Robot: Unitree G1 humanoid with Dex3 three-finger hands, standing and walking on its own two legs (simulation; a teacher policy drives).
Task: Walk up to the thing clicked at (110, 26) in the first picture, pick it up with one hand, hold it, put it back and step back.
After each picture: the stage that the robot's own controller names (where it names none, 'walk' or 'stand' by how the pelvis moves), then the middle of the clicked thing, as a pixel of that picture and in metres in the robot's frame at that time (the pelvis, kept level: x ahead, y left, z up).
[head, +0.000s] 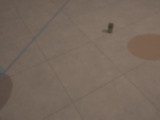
stand; (110, 28) +1.64 -0.33 -0.72
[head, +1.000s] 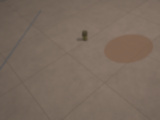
walk; (84, 35) +1.53 +0.07 -0.70
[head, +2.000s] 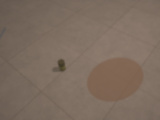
walk; (61, 65) +0.99 +0.28 -0.71
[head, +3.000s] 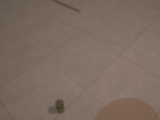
walk; (60, 106) +0.57 +0.22 -0.70
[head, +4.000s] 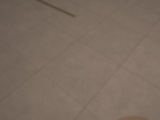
stand; out of the picture +0.38 +0.20 -0.71
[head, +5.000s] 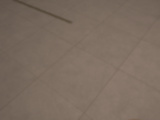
stand; out of the picture +0.37 +0.21 -0.72
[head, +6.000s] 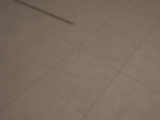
stand; out of the picture +0.35 +0.22 -0.73
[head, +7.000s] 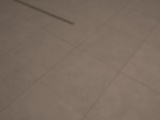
stand; out of the picture +0.35 +0.22 -0.73
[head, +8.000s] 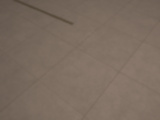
stand; out of the picture +0.34 +0.21 -0.73
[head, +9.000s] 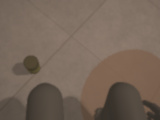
go down; (32, 65) +0.44 +0.22 -0.36
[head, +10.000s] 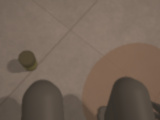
go down; (28, 61) +0.44 +0.23 -0.30
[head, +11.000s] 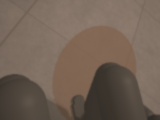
close in; out of the picture +0.43 +0.26 -0.23
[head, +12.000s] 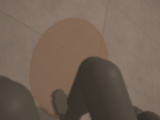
close; out of the picture +0.42 +0.28 -0.22
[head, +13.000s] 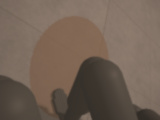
lift; out of the picture +0.41 +0.27 -0.23
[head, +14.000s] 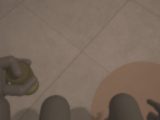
lift; (24, 79) +0.34 +0.21 -0.04
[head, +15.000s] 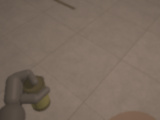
hold; (37, 94) +0.32 +0.18 -0.01
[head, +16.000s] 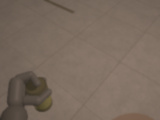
hold; (40, 95) +0.32 +0.17 -0.01
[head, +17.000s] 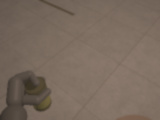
hold; (39, 94) +0.32 +0.17 -0.01
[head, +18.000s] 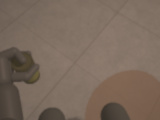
crouch; (26, 69) +0.40 +0.19 -0.07
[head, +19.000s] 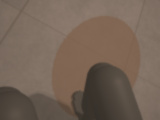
lower; out of the picture +0.48 +0.27 -0.16
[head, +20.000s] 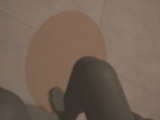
lower; out of the picture +0.44 +0.29 -0.23
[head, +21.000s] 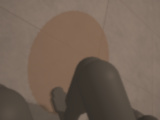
lower; out of the picture +0.44 +0.29 -0.23
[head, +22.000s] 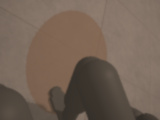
lower; out of the picture +0.44 +0.29 -0.23
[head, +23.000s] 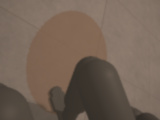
lower; out of the picture +0.44 +0.29 -0.24
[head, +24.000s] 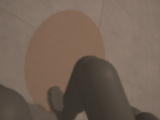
open; out of the picture +0.43 +0.28 -0.23
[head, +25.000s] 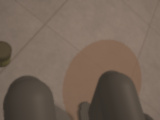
stand; (1, 55) +0.44 +0.25 -0.26
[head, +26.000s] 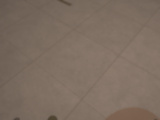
stand; out of the picture +0.39 +0.19 -0.63
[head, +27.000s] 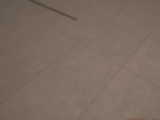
stand; out of the picture +0.40 +0.20 -0.67
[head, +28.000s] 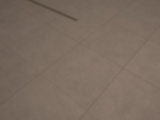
stand; out of the picture +0.39 +0.19 -0.67
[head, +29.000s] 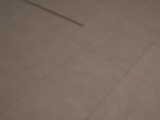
stand; out of the picture +0.41 +0.19 -0.72
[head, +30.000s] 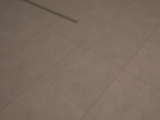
stand; out of the picture +0.38 +0.21 -0.72
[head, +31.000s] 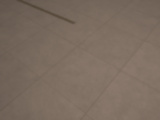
stand; out of the picture +0.37 +0.21 -0.73
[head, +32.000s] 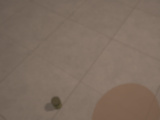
walk; (56, 102) +0.49 +0.23 -0.69
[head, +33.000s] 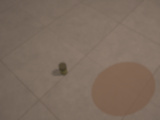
walk; (63, 69) +0.77 +0.20 -0.69
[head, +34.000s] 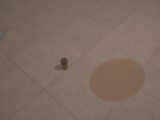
stand; (64, 63) +1.02 +0.23 -0.70
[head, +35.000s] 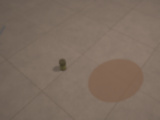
stand; (62, 64) +0.99 +0.21 -0.72
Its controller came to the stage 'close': yes
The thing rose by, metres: 0.70
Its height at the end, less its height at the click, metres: +0.00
